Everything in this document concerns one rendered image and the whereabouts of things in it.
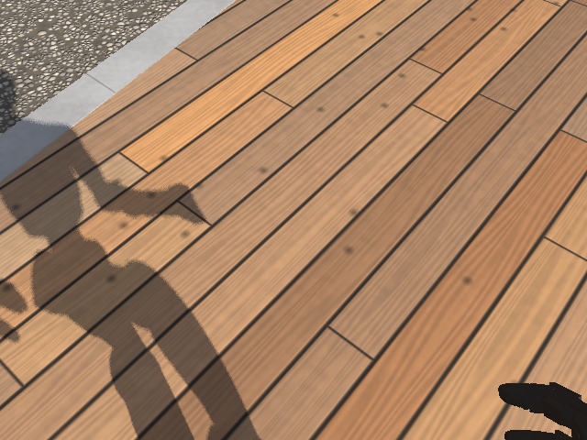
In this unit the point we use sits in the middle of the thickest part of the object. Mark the right robot hand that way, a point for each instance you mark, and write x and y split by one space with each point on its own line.
559 404

